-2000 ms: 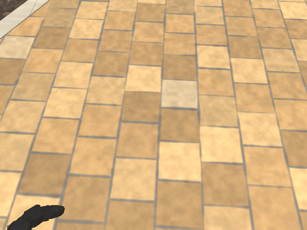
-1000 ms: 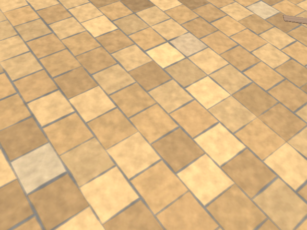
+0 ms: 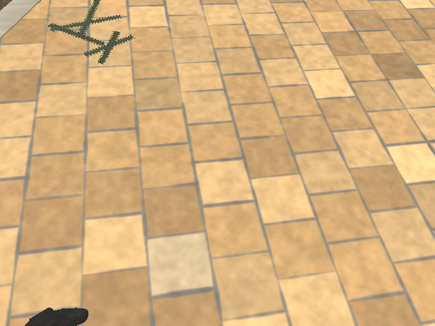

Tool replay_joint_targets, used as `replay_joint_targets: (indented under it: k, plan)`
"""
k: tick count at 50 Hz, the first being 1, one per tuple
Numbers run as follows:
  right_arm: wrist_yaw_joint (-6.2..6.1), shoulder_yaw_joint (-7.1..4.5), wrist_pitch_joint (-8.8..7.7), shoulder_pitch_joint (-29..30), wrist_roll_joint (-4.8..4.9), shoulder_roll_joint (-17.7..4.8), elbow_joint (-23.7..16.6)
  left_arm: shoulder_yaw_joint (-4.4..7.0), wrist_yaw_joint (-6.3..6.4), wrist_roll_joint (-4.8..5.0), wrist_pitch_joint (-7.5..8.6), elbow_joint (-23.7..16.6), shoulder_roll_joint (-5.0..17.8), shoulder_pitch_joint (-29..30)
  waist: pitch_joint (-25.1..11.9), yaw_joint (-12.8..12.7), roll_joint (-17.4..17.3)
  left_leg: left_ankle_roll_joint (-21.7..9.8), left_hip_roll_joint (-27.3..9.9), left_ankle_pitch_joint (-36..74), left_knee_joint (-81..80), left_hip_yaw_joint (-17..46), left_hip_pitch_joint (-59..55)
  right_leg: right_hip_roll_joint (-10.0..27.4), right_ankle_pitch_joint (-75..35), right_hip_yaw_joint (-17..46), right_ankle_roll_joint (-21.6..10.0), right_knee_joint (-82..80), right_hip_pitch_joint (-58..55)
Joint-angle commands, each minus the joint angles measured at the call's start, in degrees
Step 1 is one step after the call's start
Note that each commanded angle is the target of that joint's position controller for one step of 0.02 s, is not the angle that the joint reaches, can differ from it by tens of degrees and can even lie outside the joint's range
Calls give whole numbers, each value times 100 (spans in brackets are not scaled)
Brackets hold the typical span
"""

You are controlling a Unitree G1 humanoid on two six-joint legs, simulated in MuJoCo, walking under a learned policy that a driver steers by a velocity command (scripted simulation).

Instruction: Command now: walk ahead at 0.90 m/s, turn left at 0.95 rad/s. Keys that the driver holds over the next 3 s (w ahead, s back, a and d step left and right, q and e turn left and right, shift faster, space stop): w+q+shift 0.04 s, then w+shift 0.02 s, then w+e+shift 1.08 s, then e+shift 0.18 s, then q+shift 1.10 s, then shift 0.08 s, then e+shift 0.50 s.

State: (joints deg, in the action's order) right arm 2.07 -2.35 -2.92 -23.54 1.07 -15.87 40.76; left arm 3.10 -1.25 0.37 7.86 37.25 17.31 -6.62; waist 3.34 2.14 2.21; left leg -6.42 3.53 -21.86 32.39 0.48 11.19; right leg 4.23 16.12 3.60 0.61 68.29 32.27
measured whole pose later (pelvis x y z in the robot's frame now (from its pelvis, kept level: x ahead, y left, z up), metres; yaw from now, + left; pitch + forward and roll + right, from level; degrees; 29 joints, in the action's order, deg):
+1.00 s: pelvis +0.92 +0.03 +0.00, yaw -31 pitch +0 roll +5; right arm -0.6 -5.4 -5.5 -25.4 -0.1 -19.8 47.7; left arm 3.6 -2.0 2.1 0.9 32.7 20.3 -6.1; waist 2.2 5.7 2.5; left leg 1.9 1.8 -20.4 17.7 -9.3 -3.6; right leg 7.1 7.0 -0.3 -2.3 64.6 47.1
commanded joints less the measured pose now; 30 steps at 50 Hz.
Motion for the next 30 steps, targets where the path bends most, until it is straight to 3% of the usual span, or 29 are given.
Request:
replay_joint_targets:
  k: [1, 4, 5, 8, 10, 12, 13, 14, 15, 16, 17, 18, 19, 20, 21, 24, 27, 28, 30]
  plan:
    - [-208, -254, -192, 306, 29, -990, -536, 185, -25, -129, 44, -559, 710, 642, 262, -155, -280, -1038, -1089, 877, -2224, 2078, -319, -82, -966, -43, 180, -1279, 1040]
    - [-393, -187, -128, 69, 28, -777, -253, -26, -140, -100, 49, -718, 156, 1312, 407, 58, -557, -706, -648, 1904, -2287, 1164, 185, -476, -2316, -578, 324, -2931, 373]
    - [-402, -164, -139, -171, 30, -697, -115, -86, -197, -65, 78, -745, 2, 1520, 401, 248, -629, -621, -705, 1870, -2529, 1060, 335, -527, -2842, -694, 257, -3341, -69]
    - [-368, -133, -193, -567, 48, -669, 248, -39, -286, 121, 93, -870, 105, 1938, 567, 450, -897, -438, -1009, 2257, -2680, 901, -513, -519, -3222, -703, -33, -4120, -1]
    - [-378, -149, -183, -614, -23, -764, 406, 37, -318, 171, 102, -919, 292, 1913, 386, 334, -1036, -252, -1189, 4084, -2305, 669, -1449, -688, -2865, -902, -300, -4323, 119]
    - [-408, -210, -122, -633, -258, -1011, 512, 177, -289, 249, 55, -856, 578, 1347, -277, -77, -1375, -40, -1335, 7146, -1293, 455, -2248, -1079, -2138, -1247, -569, -3985, -404]
    - [-433, -242, -65, -533, -409, -1097, 522, 286, -231, 331, -29, -626, 793, 427, -785, -572, -1489, -1, -1400, 8518, -262, 349, -2305, -1237, -1781, -1336, -693, -3671, -1221]
    - [-439, -266, -12, -25, -475, -1201, 408, 349, -156, 364, -144, -262, 937, -952, -1291, -1306, -1399, 113, -1368, 9167, 1282, 80, -1738, -1051, -2004, -1183, -859, -3755, -2646]
    - [-460, -198, -16, 529, -590, -993, 127, 314, -76, 294, -289, 114, 977, -2391, -1965, -1770, -497, 173, -1076, 6269, 3639, 176, 77, -356, -1144, 33, -1061, -2985, -4846]
    - [-313, 74, -120, -775, -248, -4, 25, 342, -210, 132, -139, 298, 1224, -2386, -2807, -665, 2041, 804, 179, -776, 6028, 835, 2898, 1232, 1710, 4049, -2621, -3753, -6924]
    - [-191, 57, -368, -73, 4, -710, -55, 315, -124, 53, -170, 209, 593, -2273, -2584, -1186, 1240, 478, 32, -171, 5875, 1102, 3300, 1059, 2962, 5085, -2325, -5133, -6566]
    - [-135, 4, -529, 780, 148, -922, -330, 288, -52, -39, -161, 188, 581, -1948, -1480, -1069, 659, 351, -226, 136, 5569, 1188, 3545, 1003, 2300, 4382, -2091, -5311, -5610]
    - [-139, 77, -658, 1221, 25, -825, -459, 275, -79, -52, -135, 163, 583, -1685, -945, -797, -495, 209, -362, 330, 4999, 1080, 3163, 770, 1454, 3957, -1950, -5516, -4464]
    - [-136, 88, -718, 1379, -100, -663, -476, 234, -96, -73, -97, 140, 531, -1425, -502, -478, -844, 213, -447, 415, 4501, 1061, 2870, 494, 761, 3493, -1982, -5605, -3524]
    - [-117, 108, -705, 1244, -132, -555, -477, 189, -75, -131, -80, 102, 444, -1223, -282, -161, -664, 256, -567, 463, 4192, 1096, 2596, 247, 377, 3113, -2040, -5753, -2893]
    - [-173, 139, -612, 1326, -234, -469, -625, 135, -8, 132, -117, 164, 337, -1169, 237, 100, -415, 618, -783, 316, 2962, 798, 2445, -19, -242, 2473, -2048, -5945, -1720]
    - [-128, 280, -663, 2478, -320, -181, -1109, 239, 147, 209, -150, 184, 601, -1220, 625, -284, -243, 875, -532, 2097, 837, 307, 1162, -546, -383, 1695, -1637, -6110, -174]
    - [-115, 267, -670, 2652, -287, -138, -1178, 281, 160, 221, -164, 249, 695, -1437, 485, -456, -162, 929, -380, 2922, 521, 249, 450, -510, -234, 1731, -1487, -6140, 151]
    - [-158, 112, -629, 2650, -111, -413, -1212, 310, 190, 297, -204, 345, 756, -1723, 238, -528, 71, 1040, -328, 3424, 43, 518, 14, -408, 120, 1969, -1267, -5858, -318]
Next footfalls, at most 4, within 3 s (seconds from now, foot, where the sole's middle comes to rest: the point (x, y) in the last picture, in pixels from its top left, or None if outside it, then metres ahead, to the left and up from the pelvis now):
0.28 right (212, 309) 0.51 -0.03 -0.77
0.70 left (147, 194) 0.92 0.19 -0.77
1.16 right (253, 141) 1.18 -0.22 -0.77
1.58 left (268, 91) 1.49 -0.32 -0.77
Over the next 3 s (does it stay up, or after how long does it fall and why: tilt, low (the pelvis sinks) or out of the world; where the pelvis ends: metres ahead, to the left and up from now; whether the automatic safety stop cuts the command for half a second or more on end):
stays up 1.38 -0.33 -0.01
